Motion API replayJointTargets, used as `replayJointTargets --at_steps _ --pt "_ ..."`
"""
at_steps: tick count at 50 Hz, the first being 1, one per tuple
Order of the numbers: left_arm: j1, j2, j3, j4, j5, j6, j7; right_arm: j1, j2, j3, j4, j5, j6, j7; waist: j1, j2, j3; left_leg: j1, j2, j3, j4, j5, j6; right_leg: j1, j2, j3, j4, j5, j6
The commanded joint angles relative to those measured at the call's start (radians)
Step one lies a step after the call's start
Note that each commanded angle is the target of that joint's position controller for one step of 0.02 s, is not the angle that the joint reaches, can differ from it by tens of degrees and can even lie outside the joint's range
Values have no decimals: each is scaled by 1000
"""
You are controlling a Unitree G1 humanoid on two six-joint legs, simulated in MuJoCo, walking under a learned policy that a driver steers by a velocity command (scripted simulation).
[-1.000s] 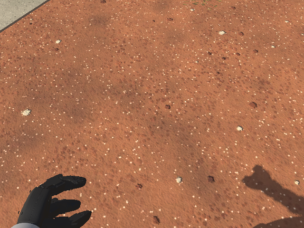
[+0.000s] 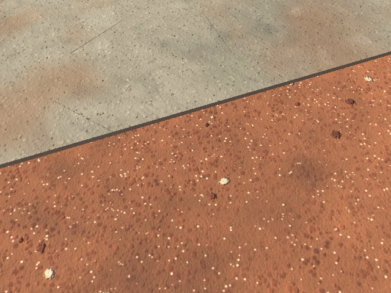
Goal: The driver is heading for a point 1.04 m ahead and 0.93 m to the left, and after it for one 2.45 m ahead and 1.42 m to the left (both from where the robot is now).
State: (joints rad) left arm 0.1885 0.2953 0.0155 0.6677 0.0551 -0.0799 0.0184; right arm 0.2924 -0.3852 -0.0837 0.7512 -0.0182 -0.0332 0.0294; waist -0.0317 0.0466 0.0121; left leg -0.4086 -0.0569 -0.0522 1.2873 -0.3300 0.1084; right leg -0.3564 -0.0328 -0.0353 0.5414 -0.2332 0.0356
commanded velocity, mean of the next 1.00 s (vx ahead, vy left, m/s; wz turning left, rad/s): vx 1.00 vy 0.00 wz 0.99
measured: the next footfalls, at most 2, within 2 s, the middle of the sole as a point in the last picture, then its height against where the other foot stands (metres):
left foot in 0.34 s outside the picture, level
right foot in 0.72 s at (173, 184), level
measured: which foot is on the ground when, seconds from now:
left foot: up 0.00-0.32, down 0.34-0.74, up 0.76-1.00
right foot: down 0.00-0.32, up 0.34-0.70, down 0.72-1.00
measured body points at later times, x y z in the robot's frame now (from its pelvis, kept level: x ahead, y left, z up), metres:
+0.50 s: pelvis +0.43 +0.07 -0.01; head +0.47 +0.06 +0.44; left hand +0.47 +0.36 -0.09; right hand +0.61 -0.17 -0.14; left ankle +0.42 +0.07 -0.73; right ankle +0.49 -0.10 -0.63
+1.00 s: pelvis +0.83 +0.25 +0.00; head +0.84 +0.26 +0.45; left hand +0.56 +0.39 -0.12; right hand +1.18 +0.31 -0.04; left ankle +0.81 +0.39 -0.64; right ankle +0.87 +0.08 -0.73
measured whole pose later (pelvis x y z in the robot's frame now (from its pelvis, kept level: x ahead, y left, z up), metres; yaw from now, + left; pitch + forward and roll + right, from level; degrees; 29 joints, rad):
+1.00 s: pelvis +0.83 +0.25 +0.00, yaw +57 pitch +1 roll -3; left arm 0.48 0.33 0.06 0.85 0.03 -0.09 0.00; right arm 0.03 -0.37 -0.05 0.58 -0.03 0.01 0.08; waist 0.06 0.06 0.01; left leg -0.79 0.05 0.02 1.17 -0.12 0.10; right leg 0.02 -0.02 -0.22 0.33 -0.34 0.04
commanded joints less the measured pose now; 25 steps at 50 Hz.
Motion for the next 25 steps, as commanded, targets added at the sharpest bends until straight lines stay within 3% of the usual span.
replayJointTargets --at_steps 1,3,6,9,11,13,14,15,16,17,18,19,20,21,23,25 --pt "186 64 31 39 -17 -22 -5 -109 21 24 -138 -21 16 34 69 -151 -31 -396 138 -29 42 50 -17 346 -253 283 -303 -49 -118" --pt "200 50 30 71 -32 -39 -19 -159 43 37 -179 -20 33 45 47 -149 -5 -434 154 -14 28 90 -21 322 -252 168 -330 114 -106" --pt "157 78 34 90 -27 -57 -23 -238 38 50 -234 -18 39 54 8 -145 54 -417 160 20 -84 234 -27 244 -227 -16 -387 292 -90" --pt "190 105 40 124 -25 -59 -20 -350 31 60 -256 -16 37 73 30 -90 127 -329 125 139 -343 335 4 246 -167 -174 -440 405 -61" --pt "239 143 47 141 -22 -55 -12 -385 42 67 -254 -13 31 80 39 -87 125 -208 61 233 -471 325 47 301 -159 -240 -388 786 -36" --pt "268 203 61 139 -25 -35 5 -312 17 57 -226 -13 27 69 -15 -142 44 -89 -14 273 -509 250 81 404 -190 -248 -216 1214 -25" --pt "251 231 70 132 -21 -17 12 -196 -12 43 -195 -12 23 60 -85 -160 -24 38 -43 262 -518 201 101 408 -215 -240 -47 1321 -29" --pt "205 254 78 113 -18 1 16 -2 -51 21 -138 -10 19 47 -179 -176 -111 244 -65 226 -529 156 131 348 -239 -217 186 1351 -46" --pt "165 246 79 89 -13 12 9 201 -96 -11 -64 -9 13 24 -254 -129 -191 531 -66 144 -618 134 164 168 -218 -206 513 1114 -54" --pt "142 150 64 69 -6 11 -9 148 -164 -49 -53 26 28 -4 -176 103 -140 676 50 -74 -677 88 186 -138 -6 -198 910 3 -30" --pt "192 122 45 -69 -32 -9 -15 76 -286 -66 -112 -18 48 -3 -69 220 -305 941 292 -655 -832 78 413 -517 81 -28 1213 -267 16" --pt "80 156 39 -92 -23 -37 -15 132 -240 -66 -128 -10 52 -19 -130 -14 -322 892 318 -757 -972 -21 393 -572 22 120 1154 -173 4" --pt "61 142 31 -91 -27 -50 -15 111 -189 -56 -91 -3 41 -29 -74 -86 -143 700 303 -707 -1030 -9 354 -557 -24 129 1020 -137 -4" --pt "47 129 25 -88 -16 -45 -12 86 -145 -42 -70 -1 24 -33 -12 -143 -43 516 255 -620 -1042 75 315 -484 -61 126 898 -143 -1" --pt "93 119 19 -66 21 1 -10 23 -98 -19 -77 0 -10 -40 72 -152 19 265 176 -482 -1046 202 289 -340 -91 128 782 -201 22" --pt "48 98 14 -90 21 32 -15 18 -85 -11 -70 6 -32 -32 88 -128 54 101 124 -407 -1082 201 277 -272 -110 104 617 -215 45"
